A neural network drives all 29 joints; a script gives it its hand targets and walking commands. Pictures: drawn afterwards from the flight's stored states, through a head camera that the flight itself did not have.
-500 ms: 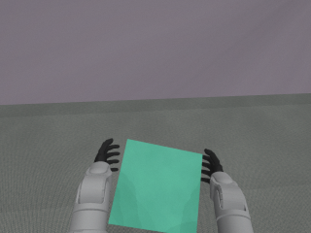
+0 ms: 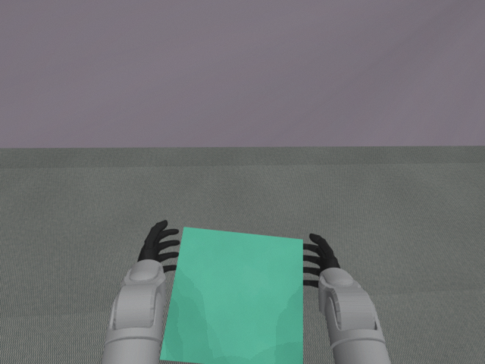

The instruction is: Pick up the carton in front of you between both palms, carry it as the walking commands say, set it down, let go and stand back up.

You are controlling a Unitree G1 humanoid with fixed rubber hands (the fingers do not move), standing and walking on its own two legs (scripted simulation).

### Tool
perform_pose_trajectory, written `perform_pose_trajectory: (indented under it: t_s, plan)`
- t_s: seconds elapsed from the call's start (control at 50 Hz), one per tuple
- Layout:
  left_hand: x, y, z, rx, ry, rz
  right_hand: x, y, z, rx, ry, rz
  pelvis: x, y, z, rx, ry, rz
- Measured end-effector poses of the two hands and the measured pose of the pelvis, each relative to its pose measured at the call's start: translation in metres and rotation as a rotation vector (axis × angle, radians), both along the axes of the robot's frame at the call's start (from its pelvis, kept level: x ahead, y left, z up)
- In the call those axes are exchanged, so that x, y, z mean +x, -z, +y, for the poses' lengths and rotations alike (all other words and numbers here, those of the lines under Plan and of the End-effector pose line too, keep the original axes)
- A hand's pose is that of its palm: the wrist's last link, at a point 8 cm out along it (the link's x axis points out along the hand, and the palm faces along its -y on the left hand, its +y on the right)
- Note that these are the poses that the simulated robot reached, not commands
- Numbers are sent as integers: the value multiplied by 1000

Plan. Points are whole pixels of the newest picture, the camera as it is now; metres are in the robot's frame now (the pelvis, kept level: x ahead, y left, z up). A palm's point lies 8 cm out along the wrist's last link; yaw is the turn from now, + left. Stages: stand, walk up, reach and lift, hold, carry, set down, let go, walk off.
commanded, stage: carry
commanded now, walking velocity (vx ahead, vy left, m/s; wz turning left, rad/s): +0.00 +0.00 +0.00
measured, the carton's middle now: (234, 299) +0.30 +0.02 -0.10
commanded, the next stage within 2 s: none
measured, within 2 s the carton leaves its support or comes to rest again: neither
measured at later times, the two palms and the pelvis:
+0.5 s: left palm (152, 256) +0.30 +0.16 +0.05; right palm (330, 269) +0.29 -0.14 +0.04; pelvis +0.00 +0.00 +0.00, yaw +0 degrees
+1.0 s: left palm (156, 256) +0.30 +0.15 +0.05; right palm (336, 269) +0.29 -0.15 +0.04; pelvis +0.00 +0.00 +0.00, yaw +0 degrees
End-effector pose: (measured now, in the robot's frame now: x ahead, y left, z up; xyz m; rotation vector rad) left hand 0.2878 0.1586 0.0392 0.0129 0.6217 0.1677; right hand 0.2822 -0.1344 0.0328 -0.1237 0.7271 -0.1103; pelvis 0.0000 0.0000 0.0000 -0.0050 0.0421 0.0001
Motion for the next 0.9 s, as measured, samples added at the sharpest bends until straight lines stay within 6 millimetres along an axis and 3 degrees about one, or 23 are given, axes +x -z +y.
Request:
perform_pose_trajectory:
  t_s: [0.3, 0.6, 0.9]
  plan:
    - [16, -17, -9, 60, 58, -21, 0, 0, -8, 57, 46, -31, 4, -1, 6, -3, 9, -5]
    - [12, -5, -4, -4, 9, -10, 12, -6, -5, 18, 16, -26, 4, 0, 0, 5, 7, -1]
    - [14, -13, -13, 45, 41, -16, 4, -5, -14, 58, 37, -37, 6, 0, -2, 7, 13, -16]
